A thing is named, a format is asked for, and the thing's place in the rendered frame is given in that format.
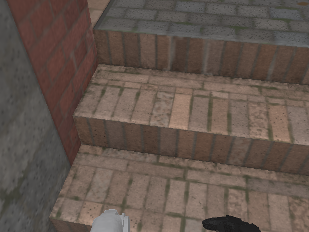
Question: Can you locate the robot left shin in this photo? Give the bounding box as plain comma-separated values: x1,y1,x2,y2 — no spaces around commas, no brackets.
92,209,119,226

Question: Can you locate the right robot hand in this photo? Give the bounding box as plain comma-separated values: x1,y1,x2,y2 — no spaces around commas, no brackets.
202,215,261,232

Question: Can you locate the left robot thigh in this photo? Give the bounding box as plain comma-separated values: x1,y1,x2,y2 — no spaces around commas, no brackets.
90,212,130,232

